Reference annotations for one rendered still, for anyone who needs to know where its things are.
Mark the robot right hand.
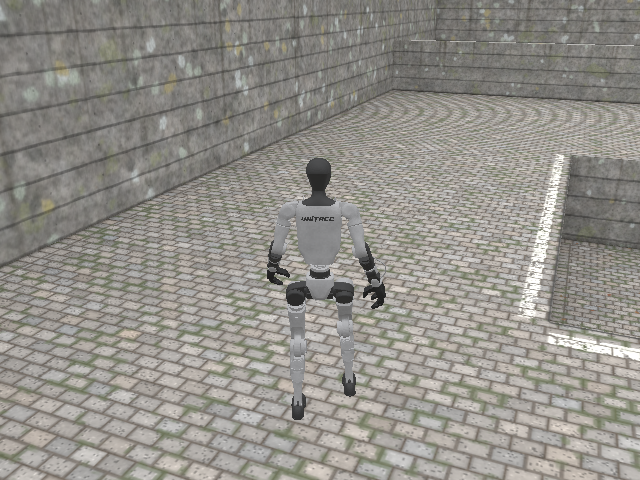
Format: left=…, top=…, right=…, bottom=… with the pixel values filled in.
left=363, top=282, right=386, bottom=309

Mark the robot right forearm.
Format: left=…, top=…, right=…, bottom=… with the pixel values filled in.
left=359, top=242, right=382, bottom=287

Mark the robot left hand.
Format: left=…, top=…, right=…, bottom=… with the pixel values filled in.
left=267, top=267, right=290, bottom=285

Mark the robot right upper arm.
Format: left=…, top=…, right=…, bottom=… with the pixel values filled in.
left=339, top=201, right=368, bottom=259

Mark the robot left upper arm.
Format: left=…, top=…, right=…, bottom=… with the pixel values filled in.
left=271, top=201, right=299, bottom=255

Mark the left robot foot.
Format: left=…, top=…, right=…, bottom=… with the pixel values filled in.
left=291, top=393, right=306, bottom=420

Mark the robot left forearm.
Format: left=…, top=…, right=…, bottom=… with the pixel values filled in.
left=267, top=240, right=282, bottom=272

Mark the left robot thigh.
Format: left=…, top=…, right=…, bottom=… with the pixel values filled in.
left=286, top=281, right=307, bottom=357

